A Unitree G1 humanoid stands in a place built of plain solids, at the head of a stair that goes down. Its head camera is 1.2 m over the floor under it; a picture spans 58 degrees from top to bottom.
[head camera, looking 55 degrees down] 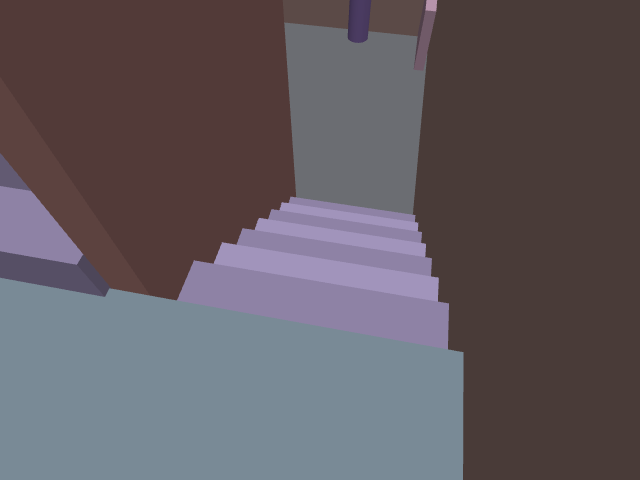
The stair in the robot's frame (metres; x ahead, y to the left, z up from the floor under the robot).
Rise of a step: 0.19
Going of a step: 0.23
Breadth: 0.96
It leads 11 degrees to the right of straight ahead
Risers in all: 8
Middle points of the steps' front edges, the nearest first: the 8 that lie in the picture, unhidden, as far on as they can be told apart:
0.54 0.06 0.00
0.79 0.01 -0.19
1.01 -0.03 -0.38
1.22 -0.07 -0.57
1.44 -0.12 -0.76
1.66 -0.16 -0.95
1.88 -0.20 -1.15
2.09 -0.24 -1.34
